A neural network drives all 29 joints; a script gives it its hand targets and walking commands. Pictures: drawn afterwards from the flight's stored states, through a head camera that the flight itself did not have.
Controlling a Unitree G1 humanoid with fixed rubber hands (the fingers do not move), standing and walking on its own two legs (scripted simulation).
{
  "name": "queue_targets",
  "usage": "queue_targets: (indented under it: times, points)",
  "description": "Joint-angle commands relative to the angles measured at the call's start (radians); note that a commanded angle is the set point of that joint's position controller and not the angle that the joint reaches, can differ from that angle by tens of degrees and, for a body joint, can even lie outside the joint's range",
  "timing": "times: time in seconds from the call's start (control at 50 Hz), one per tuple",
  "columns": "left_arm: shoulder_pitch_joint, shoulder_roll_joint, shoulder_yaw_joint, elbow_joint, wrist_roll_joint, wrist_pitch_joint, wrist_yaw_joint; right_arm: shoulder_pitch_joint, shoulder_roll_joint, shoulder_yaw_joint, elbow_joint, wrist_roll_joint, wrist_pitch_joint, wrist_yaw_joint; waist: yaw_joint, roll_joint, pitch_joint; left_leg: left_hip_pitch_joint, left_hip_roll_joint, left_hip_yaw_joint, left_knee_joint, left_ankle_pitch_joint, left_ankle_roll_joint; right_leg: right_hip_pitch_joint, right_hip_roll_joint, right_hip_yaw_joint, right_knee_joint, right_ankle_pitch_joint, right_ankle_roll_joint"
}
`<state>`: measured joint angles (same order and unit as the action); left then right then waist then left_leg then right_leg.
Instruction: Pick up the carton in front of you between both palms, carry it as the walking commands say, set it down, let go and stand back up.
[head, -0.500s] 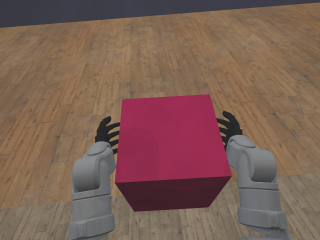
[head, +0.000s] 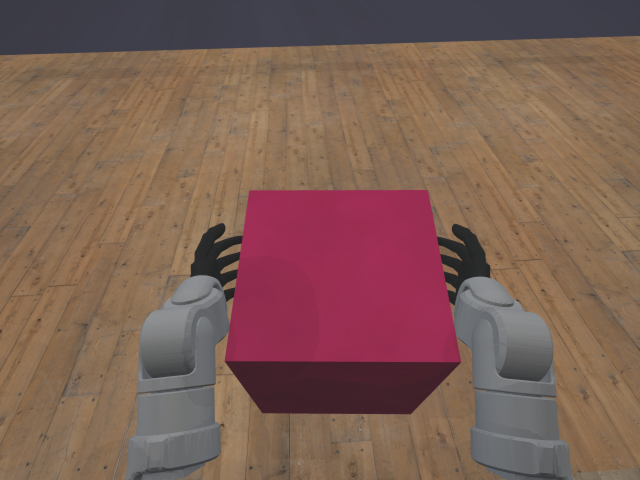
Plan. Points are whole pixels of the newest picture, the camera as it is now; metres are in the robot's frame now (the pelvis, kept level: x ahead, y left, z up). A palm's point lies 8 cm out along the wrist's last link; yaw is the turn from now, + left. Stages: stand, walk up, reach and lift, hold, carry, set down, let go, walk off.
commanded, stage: carry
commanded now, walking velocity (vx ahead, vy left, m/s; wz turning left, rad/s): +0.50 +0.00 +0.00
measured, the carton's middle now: (337, 312) +0.34 +0.01 +0.06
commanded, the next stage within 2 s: none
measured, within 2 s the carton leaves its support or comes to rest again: neither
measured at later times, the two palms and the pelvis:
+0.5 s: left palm (266, 160) +0.64 +0.14 +0.09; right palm (432, 161) +0.64 -0.16 +0.09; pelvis +0.32 -0.01 -0.02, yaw +2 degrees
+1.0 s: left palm (269, 93) +0.95 +0.17 +0.08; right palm (394, 93) +0.95 -0.13 +0.08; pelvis +0.63 +0.02 -0.03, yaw +1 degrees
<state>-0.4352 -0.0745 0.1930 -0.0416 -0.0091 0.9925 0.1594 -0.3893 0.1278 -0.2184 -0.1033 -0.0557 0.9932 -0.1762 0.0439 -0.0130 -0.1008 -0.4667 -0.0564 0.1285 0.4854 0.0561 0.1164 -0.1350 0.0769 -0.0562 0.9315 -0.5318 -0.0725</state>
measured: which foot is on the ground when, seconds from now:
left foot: down 0.00-0.50, up 0.52-0.98, down 1.00-1.00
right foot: up 0.00-0.48, down 0.50-1.00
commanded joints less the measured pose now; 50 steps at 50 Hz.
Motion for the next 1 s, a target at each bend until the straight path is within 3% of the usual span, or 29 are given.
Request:
queue_targets:
  times: [0.0,0.02,0.04,0.06,0.1,0.12,0.2,0.24,0.38,0.42,0.44,0.46,0.48,0.5,0.52,0.54,0.56,0.58,0.6,0.66,0.74,0.9,0.94,0.96,0.98]
  points:
    - [-0.465,-0.671,-0.553,-0.072,-0.154,0.032,0.004,-0.438,0.535,0.497,0.012,0.124,0.026,-0.016,-0.121,0.274,-0.478,0.856,0.48,-0.731,0.015,0.177,0.252,-0.623,0.002,0.088,0.577,-0.078,0.039]
    - [-0.515,-0.69,-0.548,-0.089,-0.157,0.033,0.01,-0.465,0.588,0.518,0.004,0.158,0.025,-0.007,-0.111,0.182,-0.4,0.726,0.406,-0.705,-0.054,-0.028,0.218,-0.663,-0.039,0.099,0.53,-0.008,0.009]
    - [-0.536,-0.725,-0.528,-0.084,-0.142,0.031,0.013,-0.534,0.644,0.551,-0.021,0.19,0.023,0.006,-0.105,0.07,-0.344,0.602,0.373,-0.632,-0.086,-0.074,0.175,-0.629,-0.07,0.098,0.458,0.058,0.007]
    - [-0.534,-0.749,-0.509,-0.076,-0.121,0.026,0.013,-0.592,0.693,0.585,-0.046,0.221,0.019,0.02,-0.081,0.021,-0.302,0.492,0.351,-0.563,-0.114,-0.045,0.147,-0.589,-0.096,0.09,0.377,0.099,0.013]
    - [-0.537,-0.779,-0.501,-0.072,-0.093,0.011,0.005,-0.669,0.76,0.624,-0.065,0.263,0.001,0.046,-0.064,0.035,-0.288,0.375,0.316,-0.472,-0.153,-0.066,0.109,-0.503,-0.123,0.074,0.257,0.137,0.031]
    - [-0.532,-0.795,-0.509,-0.065,-0.086,0.002,0.001,-0.681,0.777,0.639,-0.068,0.278,-0.009,0.055,-0.064,0.054,-0.291,0.372,0.306,-0.438,-0.155,-0.017,0.101,-0.501,-0.124,0.061,0.214,0.159,0.04]
    - [-0.5,-0.809,-0.548,-0.071,-0.079,-0.027,-0.005,-0.629,0.78,0.652,-0.05,0.28,-0.033,0.067,-0.088,0.098,-0.315,0.522,0.278,-0.325,-0.108,0.324,0.064,-0.61,-0.131,0.026,0.071,0.308,0.05]
    - [-0.494,-0.8,-0.563,-0.091,-0.084,-0.034,-0.005,-0.599,0.765,0.647,-0.053,0.272,-0.04,0.065,-0.098,0.105,-0.313,0.588,0.25,-0.277,-0.087,0.429,0.04,-0.648,-0.127,0.008,0.001,0.393,0.045]
    - [-0.458,-0.724,-0.57,-0.116,-0.091,-0.007,0.002,-0.494,0.67,0.609,-0.041,0.225,-0.018,0.044,-0.151,0.115,-0.219,0.673,0.155,-0.181,-0.024,0.507,0.013,-0.583,-0.038,-0.102,-0.39,0.623,0.013]
    - [-0.443,-0.694,-0.549,-0.105,-0.08,0.008,0.004,-0.49,0.658,0.604,-0.029,0.221,-0.006,0.04,-0.119,0.14,-0.222,0.599,0.161,-0.155,0.019,0.574,-0.008,-0.378,-0.007,-0.119,-0.494,0.691,-0.011]
    - [-0.434,-0.68,-0.535,-0.094,-0.073,0.013,0.005,-0.499,0.659,0.604,-0.026,0.22,0.0,0.038,-0.082,0.16,-0.252,0.564,0.166,-0.141,0.097,0.61,-0.028,-0.246,0.003,-0.124,-0.509,0.687,-0.019]
    - [-0.427,-0.676,-0.521,-0.086,-0.065,0.017,0.007,-0.515,0.663,0.604,-0.024,0.221,0.005,0.037,-0.03,0.135,-0.299,0.498,0.153,-0.092,0.256,0.559,-0.056,-0.069,-0.016,-0.12,-0.564,0.726,-0.025]
    - [-0.409,-0.675,-0.507,-0.079,-0.053,0.022,0.006,-0.541,0.661,0.603,-0.024,0.219,0.01,0.034,0.011,0.073,-0.362,0.317,0.127,-0.075,0.46,0.275,-0.072,0.164,-0.115,-0.011,-0.521,0.753,-0.03]
    - [-0.419,-0.647,-0.486,-0.063,-0.041,0.024,0.008,-0.55,0.682,0.6,-0.01,0.213,0.02,0.034,-0.004,-0.161,-0.455,0.017,0.048,-0.079,0.715,-0.459,-0.103,0.452,-0.41,0.308,-0.312,1.128,-0.139]
    - [-0.4,-0.641,-0.48,-0.028,-0.052,0.026,0.014,-0.515,0.671,0.591,0.008,0.213,0.024,0.032,0.035,-0.251,-0.519,-0.239,-0.05,-0.141,0.999,-0.682,-0.124,0.594,-0.507,0.605,-0.403,0.873,-0.299]
    - [-0.378,-0.69,-0.502,-0.02,-0.071,0.023,0.009,-0.521,0.679,0.587,-0.001,0.206,0.022,0.027,0.046,-0.169,-0.486,-0.332,0.01,-0.176,1.03,-0.599,-0.087,0.528,-0.465,0.621,-0.477,0.581,-0.294]
    - [-0.432,-0.746,-0.528,-0.047,-0.098,0.014,-0.003,-0.55,0.708,0.574,-0.005,0.195,0.017,0.023,0.025,-0.091,-0.424,-0.34,0.045,-0.177,0.972,-0.526,-0.07,0.412,-0.408,0.55,-0.53,0.497,-0.238]
    - [-0.503,-0.795,-0.564,-0.083,-0.131,0.006,-0.018,-0.564,0.733,0.56,-0.012,0.181,0.008,0.022,0.007,-0.021,-0.365,-0.317,0.069,-0.165,0.917,-0.482,-0.067,0.295,-0.394,0.478,-0.553,0.537,-0.209]
    - [-0.558,-0.837,-0.595,-0.104,-0.159,-0.005,-0.031,-0.57,0.752,0.552,-0.016,0.165,-0.001,0.025,-0.005,-0.004,-0.345,-0.272,0.09,-0.164,0.866,-0.456,-0.068,0.198,-0.374,0.425,-0.568,0.519,-0.189]
    - [-0.622,-0.884,-0.647,-0.134,-0.215,-0.037,-0.063,-0.552,0.784,0.572,-0.01,0.144,-0.031,0.034,-0.026,-0.045,-0.332,-0.229,0.115,-0.133,0.74,-0.4,-0.086,0.098,-0.331,0.311,-0.607,0.483,-0.166]
    - [-0.552,-0.855,-0.652,-0.116,-0.21,-0.055,-0.072,-0.519,0.771,0.606,-0.022,0.136,-0.055,0.034,-0.009,-0.069,-0.31,-0.31,0.136,-0.088,0.521,-0.296,-0.111,0.192,-0.311,0.22,-0.604,0.7,-0.158]
    - [-0.428,-0.729,-0.602,-0.151,-0.166,-0.026,-0.033,-0.483,0.679,0.624,-0.111,0.179,-0.025,0.02,0.027,-0.113,-0.22,-0.197,0.051,0.038,0.076,-0.059,-0.082,0.33,-0.241,0.059,-0.557,1.045,-0.077]
    - [-0.386,-0.704,-0.593,-0.169,-0.156,-0.003,-0.023,-0.444,0.651,0.616,-0.125,0.186,0.001,0.017,-0.012,-0.143,-0.245,-0.008,0.012,0.082,-0.026,-0.035,-0.06,0.311,-0.241,0.013,-0.471,1.233,-0.038]
    - [-0.371,-0.695,-0.593,-0.183,-0.152,0.011,-0.02,-0.413,0.64,0.611,-0.127,0.188,0.014,0.017,-0.058,-0.135,-0.294,0.174,-0.007,0.101,-0.096,-0.018,-0.056,0.264,-0.232,-0.029,-0.352,1.246,-0.006]
    - [-0.364,-0.686,-0.595,-0.199,-0.149,0.023,-0.017,-0.391,0.632,0.608,-0.136,0.186,0.027,0.019,-0.084,-0.081,-0.362,0.411,0.05,0.05,-0.108,-0.016,-0.055,0.131,-0.212,-0.054,-0.19,1.034,0.024]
